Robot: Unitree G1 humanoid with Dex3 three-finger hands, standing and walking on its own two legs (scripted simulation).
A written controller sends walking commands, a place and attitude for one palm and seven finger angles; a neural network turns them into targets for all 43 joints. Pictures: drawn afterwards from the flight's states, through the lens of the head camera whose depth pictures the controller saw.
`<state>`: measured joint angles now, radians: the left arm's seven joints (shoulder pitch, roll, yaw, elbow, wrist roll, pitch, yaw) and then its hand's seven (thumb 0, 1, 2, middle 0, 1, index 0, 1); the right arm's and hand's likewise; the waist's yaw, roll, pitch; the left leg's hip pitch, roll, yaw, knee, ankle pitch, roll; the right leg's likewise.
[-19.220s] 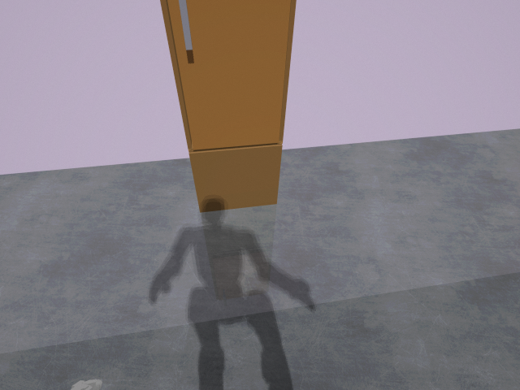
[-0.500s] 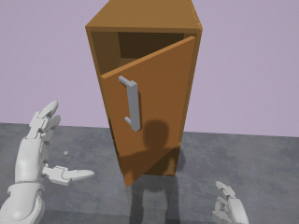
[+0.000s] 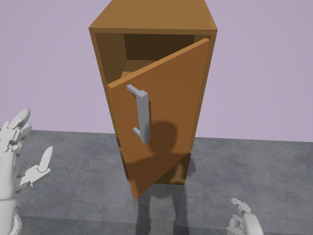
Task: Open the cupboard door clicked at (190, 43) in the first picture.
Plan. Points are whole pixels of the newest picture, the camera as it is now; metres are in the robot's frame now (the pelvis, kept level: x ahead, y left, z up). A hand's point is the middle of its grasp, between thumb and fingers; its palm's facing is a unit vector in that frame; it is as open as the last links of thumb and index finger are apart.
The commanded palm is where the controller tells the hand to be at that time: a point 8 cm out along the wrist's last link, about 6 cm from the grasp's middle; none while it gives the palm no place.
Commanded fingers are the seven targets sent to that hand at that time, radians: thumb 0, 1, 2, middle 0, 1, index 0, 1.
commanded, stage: draw the hand back to the body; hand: left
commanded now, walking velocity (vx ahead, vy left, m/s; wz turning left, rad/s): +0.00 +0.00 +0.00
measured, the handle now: (138, 115) +0.35 +0.10 +0.15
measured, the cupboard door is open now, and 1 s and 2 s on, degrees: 47 47 47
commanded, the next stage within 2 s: step back with the hand held close in 0.40 s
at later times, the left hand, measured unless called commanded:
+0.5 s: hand (40, 166) +0.19 +0.26 +0.15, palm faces +0.48 -0.80 -0.37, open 7.4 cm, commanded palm +0.14 +0.29 +0.17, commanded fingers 0.00 0.90 0.90 -0.20 -0.30 -0.20 -0.30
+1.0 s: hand (25, 189) +0.14 +0.27 +0.15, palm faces +0.35 -0.78 -0.52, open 7.4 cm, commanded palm +0.08 +0.31 +0.17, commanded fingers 0.00 0.90 0.90 -0.20 -0.30 -0.20 -0.30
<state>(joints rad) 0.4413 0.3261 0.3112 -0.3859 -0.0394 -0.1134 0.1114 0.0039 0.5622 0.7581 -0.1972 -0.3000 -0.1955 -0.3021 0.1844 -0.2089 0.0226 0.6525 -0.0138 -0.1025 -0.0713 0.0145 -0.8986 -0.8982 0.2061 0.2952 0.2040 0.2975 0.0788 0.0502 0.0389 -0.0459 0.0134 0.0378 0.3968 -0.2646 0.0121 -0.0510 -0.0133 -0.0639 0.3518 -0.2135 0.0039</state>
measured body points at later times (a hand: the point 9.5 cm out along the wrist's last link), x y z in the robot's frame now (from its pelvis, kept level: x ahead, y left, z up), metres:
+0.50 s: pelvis +0.00 -0.01 +0.00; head -0.02 -0.02 +0.45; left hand +0.16 +0.30 +0.17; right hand +0.19 -0.22 -0.08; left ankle -0.02 +0.11 -0.74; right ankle -0.01 -0.12 -0.74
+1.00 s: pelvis -0.06 +0.01 -0.01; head -0.03 +0.01 +0.44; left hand +0.12 +0.30 +0.17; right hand +0.12 -0.24 -0.09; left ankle -0.02 +0.11 -0.74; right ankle -0.01 -0.12 -0.74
